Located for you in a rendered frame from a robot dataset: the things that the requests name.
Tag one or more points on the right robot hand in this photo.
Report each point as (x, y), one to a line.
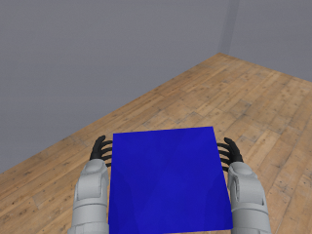
(233, 154)

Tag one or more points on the right robot forearm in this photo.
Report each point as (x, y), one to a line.
(247, 200)

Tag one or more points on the left robot hand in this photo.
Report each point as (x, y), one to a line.
(97, 150)

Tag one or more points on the left robot forearm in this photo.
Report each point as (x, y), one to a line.
(90, 200)

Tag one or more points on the carton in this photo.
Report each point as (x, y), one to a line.
(167, 181)

